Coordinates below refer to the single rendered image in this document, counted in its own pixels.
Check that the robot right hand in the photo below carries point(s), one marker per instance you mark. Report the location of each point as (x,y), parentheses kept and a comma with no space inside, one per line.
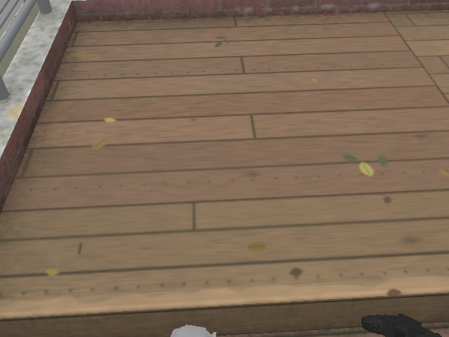
(396,326)

